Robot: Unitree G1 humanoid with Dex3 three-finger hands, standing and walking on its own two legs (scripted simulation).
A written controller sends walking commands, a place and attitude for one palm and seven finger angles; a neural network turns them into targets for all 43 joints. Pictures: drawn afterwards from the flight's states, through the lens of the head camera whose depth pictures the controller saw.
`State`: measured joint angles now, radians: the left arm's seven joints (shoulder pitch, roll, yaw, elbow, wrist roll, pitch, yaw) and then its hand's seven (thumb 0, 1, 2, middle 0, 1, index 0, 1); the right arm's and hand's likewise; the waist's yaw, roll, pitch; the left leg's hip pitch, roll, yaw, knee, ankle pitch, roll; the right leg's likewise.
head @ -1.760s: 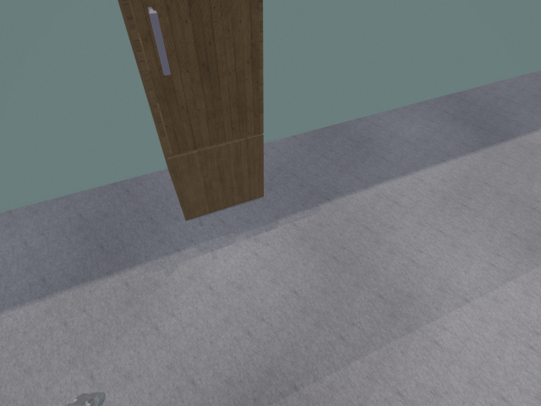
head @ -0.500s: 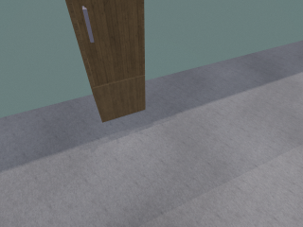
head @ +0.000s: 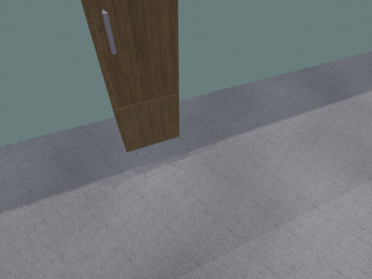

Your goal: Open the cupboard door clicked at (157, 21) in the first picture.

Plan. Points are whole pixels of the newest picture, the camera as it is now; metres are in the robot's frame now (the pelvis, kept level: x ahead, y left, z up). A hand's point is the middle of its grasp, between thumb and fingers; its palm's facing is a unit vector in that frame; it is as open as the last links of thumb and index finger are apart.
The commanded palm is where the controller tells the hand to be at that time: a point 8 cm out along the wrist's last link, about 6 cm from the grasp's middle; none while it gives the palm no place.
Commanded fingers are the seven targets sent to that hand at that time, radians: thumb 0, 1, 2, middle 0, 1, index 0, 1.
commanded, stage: walk to a spot facing it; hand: left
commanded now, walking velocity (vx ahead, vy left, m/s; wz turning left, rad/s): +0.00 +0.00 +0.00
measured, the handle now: (108, 32) +1.03 +0.40 +0.07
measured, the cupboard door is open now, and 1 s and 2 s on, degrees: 0 0 0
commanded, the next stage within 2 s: none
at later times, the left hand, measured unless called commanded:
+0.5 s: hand out of the picture +0.06 +0.17 -0.19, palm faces -0.05 -0.98 -0.20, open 7.4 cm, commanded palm none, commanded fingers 0.00 0.90 0.90 -0.20 -0.30 -0.20 -0.30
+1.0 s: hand (132, 185) +0.42 +0.20 -0.17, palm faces -0.35 -0.91 -0.22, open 7.4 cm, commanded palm none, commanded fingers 0.00 0.90 0.90 -0.20 -0.30 -0.20 -0.30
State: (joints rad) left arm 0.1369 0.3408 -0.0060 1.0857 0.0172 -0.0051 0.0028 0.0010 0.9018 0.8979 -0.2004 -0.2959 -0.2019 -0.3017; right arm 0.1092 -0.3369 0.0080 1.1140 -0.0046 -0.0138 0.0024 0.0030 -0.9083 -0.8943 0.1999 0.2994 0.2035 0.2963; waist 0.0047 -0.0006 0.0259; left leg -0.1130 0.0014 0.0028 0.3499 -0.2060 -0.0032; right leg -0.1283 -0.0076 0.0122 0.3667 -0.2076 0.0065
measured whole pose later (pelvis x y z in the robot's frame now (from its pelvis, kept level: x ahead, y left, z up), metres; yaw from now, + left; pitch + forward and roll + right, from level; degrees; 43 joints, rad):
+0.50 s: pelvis +0.07 -0.02 -0.02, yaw -8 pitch +0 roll -1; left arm 0.41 0.17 0.03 1.03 0.03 -0.04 0.00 0.00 0.90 0.90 -0.20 -0.30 -0.20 -0.30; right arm 0.28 -0.23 -0.03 1.08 -0.02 0.01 0.00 0.01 -0.91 -0.89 0.20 0.30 0.20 0.30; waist 0.05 0.03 0.02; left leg -0.38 0.07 0.06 1.08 -0.50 -0.02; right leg -0.18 0.06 0.02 0.58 -0.40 -0.03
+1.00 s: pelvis +0.26 +0.04 +0.00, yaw -26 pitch +0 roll -1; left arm 0.22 0.26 0.12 0.94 0.04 0.02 -0.03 0.00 0.91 0.90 -0.19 -0.29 -0.19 -0.30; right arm 0.27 -0.17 -0.05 1.00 -0.01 -0.09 -0.03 -0.02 -0.95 -0.89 0.20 0.30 0.20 0.30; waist 0.02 -0.04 0.02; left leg -0.16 0.07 0.29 0.44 -0.27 0.05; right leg -0.62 -0.08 -0.06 1.20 -0.21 0.02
